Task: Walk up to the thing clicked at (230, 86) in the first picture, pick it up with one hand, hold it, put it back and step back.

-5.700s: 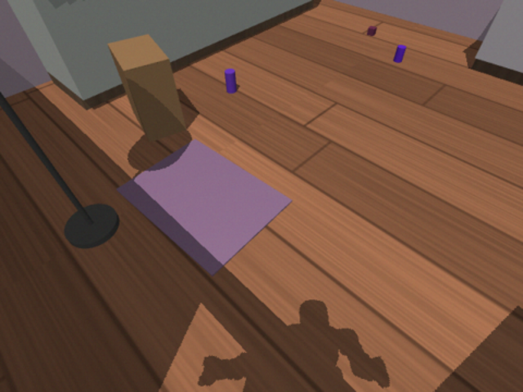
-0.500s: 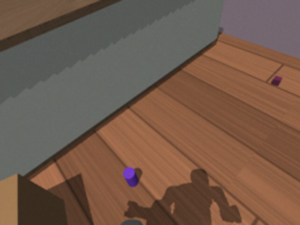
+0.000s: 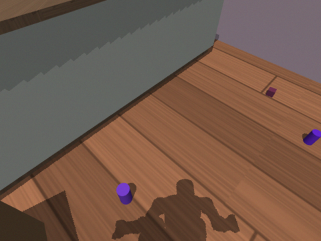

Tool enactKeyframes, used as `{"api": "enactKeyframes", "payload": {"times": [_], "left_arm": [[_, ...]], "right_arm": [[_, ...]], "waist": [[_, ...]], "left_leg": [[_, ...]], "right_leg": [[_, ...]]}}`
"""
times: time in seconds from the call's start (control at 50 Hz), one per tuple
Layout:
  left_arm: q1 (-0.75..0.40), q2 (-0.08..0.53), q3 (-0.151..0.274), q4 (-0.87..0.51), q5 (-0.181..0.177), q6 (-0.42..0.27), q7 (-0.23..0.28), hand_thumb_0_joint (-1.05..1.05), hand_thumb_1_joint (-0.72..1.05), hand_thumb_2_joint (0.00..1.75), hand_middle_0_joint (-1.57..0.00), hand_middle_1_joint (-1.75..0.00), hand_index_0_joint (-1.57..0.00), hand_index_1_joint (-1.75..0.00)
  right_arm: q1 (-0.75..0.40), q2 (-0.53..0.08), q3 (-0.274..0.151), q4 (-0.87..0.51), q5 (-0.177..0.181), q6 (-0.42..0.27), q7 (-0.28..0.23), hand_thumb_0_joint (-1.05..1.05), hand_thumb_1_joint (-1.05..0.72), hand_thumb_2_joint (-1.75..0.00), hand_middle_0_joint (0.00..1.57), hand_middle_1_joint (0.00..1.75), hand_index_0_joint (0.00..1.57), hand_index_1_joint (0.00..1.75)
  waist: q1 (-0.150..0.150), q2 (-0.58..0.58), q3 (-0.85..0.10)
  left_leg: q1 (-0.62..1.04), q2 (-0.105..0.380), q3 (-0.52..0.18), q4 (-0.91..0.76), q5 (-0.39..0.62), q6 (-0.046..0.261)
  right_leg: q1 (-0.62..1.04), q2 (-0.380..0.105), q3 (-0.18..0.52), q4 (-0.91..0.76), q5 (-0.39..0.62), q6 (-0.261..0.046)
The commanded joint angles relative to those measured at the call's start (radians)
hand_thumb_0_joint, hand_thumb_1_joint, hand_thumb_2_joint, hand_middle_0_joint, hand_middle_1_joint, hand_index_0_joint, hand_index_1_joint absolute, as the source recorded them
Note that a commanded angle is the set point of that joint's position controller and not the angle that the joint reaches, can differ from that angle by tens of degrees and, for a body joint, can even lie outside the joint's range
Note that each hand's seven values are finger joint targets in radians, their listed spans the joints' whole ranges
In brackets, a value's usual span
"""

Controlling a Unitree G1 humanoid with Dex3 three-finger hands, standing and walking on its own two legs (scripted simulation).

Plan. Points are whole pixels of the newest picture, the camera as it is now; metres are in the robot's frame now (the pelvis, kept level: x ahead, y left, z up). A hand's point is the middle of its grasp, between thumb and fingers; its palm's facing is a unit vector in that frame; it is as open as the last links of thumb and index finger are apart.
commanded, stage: walk up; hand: left
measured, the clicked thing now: (124, 194) +0.46 +0.22 -0.69
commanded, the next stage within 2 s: stand in 1.24 s
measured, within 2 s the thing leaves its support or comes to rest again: neither
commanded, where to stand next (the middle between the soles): +0.08 -0.03 m, yaw +1 degrees
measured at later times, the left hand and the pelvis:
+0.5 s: hand out of the picture +0.12 +0.24 -0.15, palm faces -0.02 -0.94 -0.33, open 7.4 cm; pelvis +0.02 -0.01 +0.00, yaw +0 degrees
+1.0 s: hand out of the picture +0.11 +0.25 -0.15, palm faces -0.02 -0.94 -0.34, open 7.4 cm; pelvis +0.02 -0.02 +0.00, yaw +0 degrees
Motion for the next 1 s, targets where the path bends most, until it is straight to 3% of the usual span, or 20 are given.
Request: {"api": "enactKeyframes", "payload": {"times": [0.0, 0.02, 0.04, 0.06, 0.08, 0.14, 0.16, 0.2, 0.26, 0.32, 0.36, 0.44, 0.54, 0.58, 0.68, 0.78, 0.9, 0.98], "left_arm": [[-0.084, 0.220, 0.040, -0.092, -0.014, -0.016, 0.010, 0.00, 0.90, 0.90, -0.20, -0.30, -0.20, -0.30], [-0.079, 0.204, 0.037, -0.087, -0.015, -0.016, 0.009, 0.00, 0.90, 0.90, -0.20, -0.30, -0.20, -0.30], [-0.056, 0.196, 0.036, -0.070, -0.013, -0.014, 0.009, 0.00, 0.90, 0.90, -0.20, -0.30, -0.20, -0.30], [-0.043, 0.201, 0.039, -0.063, -0.009, -0.015, 0.010, 0.00, 0.90, 0.90, -0.20, -0.30, -0.20, -0.30], [-0.023, 0.200, 0.038, -0.051, -0.010, -0.016, 0.011, 0.00, 0.90, 0.90, -0.20, -0.30, -0.20, -0.30], [-0.044, 0.233, 0.048, -0.049, -0.009, -0.027, 0.010, 0.00, 0.90, 0.90, -0.20, -0.30, -0.20, -0.30], [-0.055, 0.246, 0.049, -0.049, -0.014, -0.027, 0.011, 0.00, 0.90, 0.90, -0.20, -0.30, -0.20, -0.30], [-0.073, 0.250, 0.047, -0.057, -0.015, -0.025, 0.014, 0.00, 0.90, 0.90, -0.20, -0.30, -0.20, -0.30], [-0.113, 0.232, 0.043, -0.071, -0.014, -0.022, 0.015, 0.00, 0.90, 0.90, -0.20, -0.30, -0.20, -0.30], [-0.114, 0.227, 0.044, -0.067, -0.013, -0.019, 0.016, 0.00, 0.90, 0.90, -0.20, -0.30, -0.20, -0.30], [-0.100, 0.227, 0.047, -0.058, -0.012, -0.019, 0.017, 0.00, 0.90, 0.90, -0.20, -0.30, -0.20, -0.30], [-0.116, 0.227, 0.047, -0.062, -0.015, -0.016, 0.018, 0.00, 0.90, 0.90, -0.20, -0.30, -0.20, -0.30], [-0.121, 0.214, 0.044, -0.056, -0.014, -0.011, 0.017, 0.00, 0.90, 0.90, -0.20, -0.30, -0.20, -0.30], [-0.120, 0.212, 0.043, -0.054, -0.012, -0.010, 0.016, 0.00, 0.90, 0.90, -0.20, -0.30, -0.20, -0.30], [-0.133, 0.220, 0.043, -0.052, -0.012, -0.009, 0.012, 0.00, 0.90, 0.90, -0.20, -0.30, -0.20, -0.30], [-0.141, 0.221, 0.045, -0.052, -0.012, -0.010, 0.011, 0.00, 0.90, 0.90, -0.20, -0.30, -0.20, -0.30], [-0.147, 0.210, 0.044, -0.053, -0.011, -0.006, 0.010, 0.00, 0.90, 0.90, -0.20, -0.30, -0.20, -0.30], [-0.126, 0.209, 0.044, -0.044, -0.011, -0.008, 0.009, 0.00, 0.90, 0.90, -0.20, -0.30, -0.20, -0.30]], "right_arm": [[0.020, -0.224, -0.060, -0.031, -0.008, -0.040, -0.009, 0.00, -0.90, -0.90, 0.20, 0.30, 0.20, 0.30], [0.006, -0.251, -0.065, -0.027, -0.008, -0.042, -0.007, 0.00, -0.90, -0.90, 0.20, 0.30, 0.20, 0.30], [-0.020, -0.261, -0.066, -0.025, -0.008, -0.040, -0.005, 0.00, -0.90, -0.90, 0.20, 0.30, 0.20, 0.30], [-0.026, -0.264, -0.062, -0.026, -0.008, -0.039, -0.004, 0.00, -0.90, -0.90, 0.20, 0.30, 0.20, 0.30], [-0.045, -0.260, -0.057, -0.028, -0.009, -0.037, -0.003, 0.00, -0.90, -0.90, 0.20, 0.30, 0.20, 0.30], [-0.059, -0.228, -0.046, -0.022, -0.006, -0.035, -0.002, 0.00, -0.90, -0.90, 0.20, 0.30, 0.20, 0.30], [-0.066, -0.211, -0.043, -0.019, -0.005, -0.035, -0.002, 0.00, -0.90, -0.90, 0.20, 0.30, 0.20, 0.30], [-0.051, -0.193, -0.040, -0.006, -0.007, -0.035, -0.001, 0.00, -0.90, -0.90, 0.20, 0.30, 0.20, 0.30], [-0.030, -0.197, -0.041, 0.013, -0.008, -0.036, 0.000, 0.00, -0.90, -0.90, 0.20, 0.30, 0.20, 0.30], [-0.040, -0.218, -0.048, 0.019, -0.006, -0.036, -0.002, 0.00, -0.90, -0.90, 0.20, 0.30, 0.20, 0.30], [-0.052, -0.219, -0.049, 0.019, -0.006, -0.034, -0.005, 0.00, -0.90, -0.90, 0.20, 0.30, 0.20, 0.30], [-0.060, -0.208, -0.045, 0.024, -0.007, -0.032, -0.007, 0.00, -0.90, -0.90, 0.20, 0.30, 0.20, 0.30], [-0.072, -0.229, -0.048, 0.028, -0.008, -0.031, -0.007, 0.00, -0.90, -0.90, 0.20, 0.30, 0.20, 0.30], [-0.085, -0.230, -0.048, 0.027, -0.008, -0.029, -0.007, 0.00, -0.90, -0.90, 0.20, 0.30, 0.20, 0.30], [-0.087, -0.226, -0.044, 0.028, -0.009, -0.028, -0.006, 0.00, -0.90, -0.90, 0.20, 0.30, 0.20, 0.30], [-0.076, -0.220, -0.041, 0.032, -0.008, -0.028, -0.006, 0.00, -0.90, -0.90, 0.20, 0.30, 0.20, 0.30], [-0.071, -0.234, -0.044, 0.039, -0.009, -0.030, -0.007, 0.00, -0.90, -0.90, 0.20, 0.30, 0.20, 0.30], [-0.092, -0.227, -0.039, 0.033, -0.010, -0.029, -0.005, 0.00, -0.90, -0.90, 0.20, 0.30, 0.20, 0.30]], "waist": [[-0.034, -0.058, -0.116], [-0.023, -0.019, -0.099], [-0.004, 0.006, -0.087], [0.005, -0.002, -0.085], [0.019, 0.003, -0.069], [0.006, -0.036, -0.058], [0.002, -0.056, -0.051], [-0.012, -0.084, -0.074], [-0.021, -0.088, -0.093], [-0.008, -0.063, -0.105], [0.000, -0.060, -0.123], [-0.002, -0.031, -0.130], [0.004, 0.027, -0.123], [0.005, 0.033, -0.112], [-0.001, 0.014, -0.090], [-0.006, -0.025, -0.107], [-0.009, -0.005, -0.115], [0.005, -0.006, -0.108]], "left_leg": [[0.117, 0.033, -0.089, -0.145, 0.009, 0.066], [0.113, 0.090, -0.160, -0.186, 0.037, 0.092], [0.099, 0.136, -0.213, -0.209, -0.002, 0.126], [0.073, 0.169, -0.239, -0.221, 0.000, 0.148], [0.042, 0.167, -0.222, -0.219, 0.006, 0.143], [-0.007, 0.050, -0.082, -0.121, 0.109, 0.072], [0.009, 0.010, -0.039, -0.088, 0.097, 0.057], [0.057, -0.008, -0.008, -0.065, 0.078, 0.046], [0.099, 0.007, -0.025, -0.106, 0.132, 0.056], [0.108, 0.060, -0.081, -0.137, 0.215, 0.077], [0.107, 0.065, -0.079, -0.123, 0.257, 0.080], [0.087, 0.036, -0.042, -0.115, 0.230, 0.062], [0.100, 0.085, -0.103, -0.154, 0.224, 0.092], [0.078, 0.084, -0.098, -0.157, 0.189, 0.090], [0.065, 0.053, -0.075, -0.159, 0.132, 0.077], [0.088, 0.045, -0.064, -0.144, 0.155, 0.072], [0.107, 0.075, -0.098, -0.180, 0.182, 0.085], [0.101, 0.067, -0.085, -0.180, 0.181, 0.083]], "right_leg": [[-0.064, -0.119, 0.124, -0.071, 0.097, -0.113], [-0.085, -0.073, 0.073, -0.035, 0.067, -0.088], [-0.092, -0.040, 0.040, -0.008, -0.005, -0.077], [-0.061, -0.029, 0.027, 0.002, -0.034, -0.072], [-0.035, -0.035, 0.034, -0.020, -0.020, -0.074], [0.030, -0.094, 0.127, -0.111, 0.130, -0.110], [0.009, -0.116, 0.152, -0.127, 0.140, -0.124], [-0.009, -0.149, 0.180, -0.157, 0.130, -0.143], [-0.014, -0.127, 0.135, -0.136, 0.142, -0.119], [0.001, -0.087, 0.079, -0.083, 0.156, -0.093], [0.034, -0.083, 0.073, -0.083, 0.188, -0.090], [0.062, -0.102, 0.093, -0.088, 0.206, -0.107], [0.043, -0.067, 0.056, -0.049, 0.169, -0.090], [0.052, -0.069, 0.064, -0.064, 0.153, -0.094], [0.042, -0.076, 0.086, -0.089, 0.126, -0.099], [0.045, -0.085, 0.098, -0.110, 0.130, -0.103], [0.041, -0.069, 0.074, -0.087, 0.143, -0.087], [0.053, -0.067, 0.076, -0.100, 0.152, -0.085]]}}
